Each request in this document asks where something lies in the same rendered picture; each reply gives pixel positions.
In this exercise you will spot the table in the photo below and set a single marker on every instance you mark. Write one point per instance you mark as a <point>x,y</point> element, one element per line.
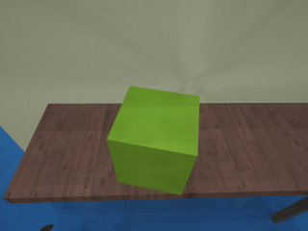
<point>244,150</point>

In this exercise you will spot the carton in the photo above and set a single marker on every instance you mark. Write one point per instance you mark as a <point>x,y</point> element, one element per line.
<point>154,139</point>

